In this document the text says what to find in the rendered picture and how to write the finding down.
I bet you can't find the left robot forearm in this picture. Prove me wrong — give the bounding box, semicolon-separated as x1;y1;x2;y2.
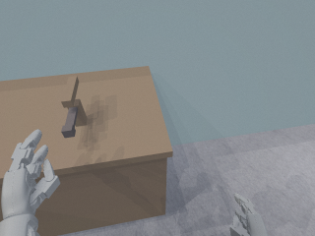
0;213;40;236

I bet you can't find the counter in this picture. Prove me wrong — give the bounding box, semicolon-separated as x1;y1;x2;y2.
0;66;173;236

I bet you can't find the left robot hand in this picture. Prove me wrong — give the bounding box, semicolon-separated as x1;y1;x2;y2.
1;129;61;219

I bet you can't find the tap lever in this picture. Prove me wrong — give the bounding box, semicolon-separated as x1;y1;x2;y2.
61;106;79;139

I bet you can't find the right robot hand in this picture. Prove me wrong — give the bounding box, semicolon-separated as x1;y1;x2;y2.
229;193;269;236

